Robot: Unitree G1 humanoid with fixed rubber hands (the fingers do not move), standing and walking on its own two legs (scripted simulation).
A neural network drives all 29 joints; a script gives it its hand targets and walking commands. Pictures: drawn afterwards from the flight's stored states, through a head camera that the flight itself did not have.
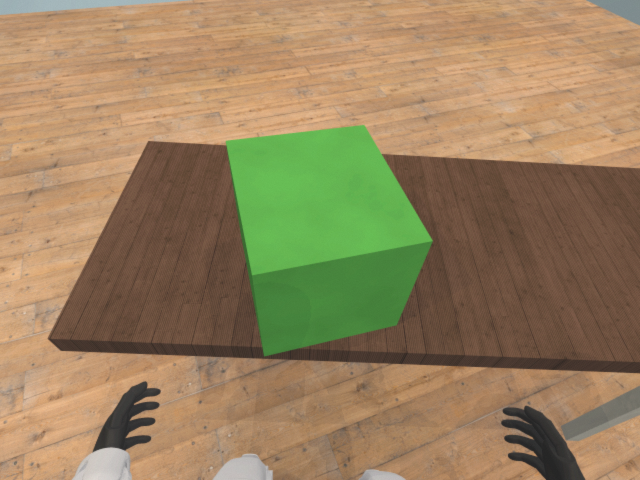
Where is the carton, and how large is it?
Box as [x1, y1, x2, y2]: [226, 125, 432, 355]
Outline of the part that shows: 364,125 226,141 241,237 264,355 395,325 403,309 432,240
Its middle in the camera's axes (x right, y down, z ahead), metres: -0.01 -0.01 +0.62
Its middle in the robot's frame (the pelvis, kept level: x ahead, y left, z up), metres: +0.46 +0.03 +0.00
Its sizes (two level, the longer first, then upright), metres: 0.256 0.225 0.221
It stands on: a table, 0.63 m high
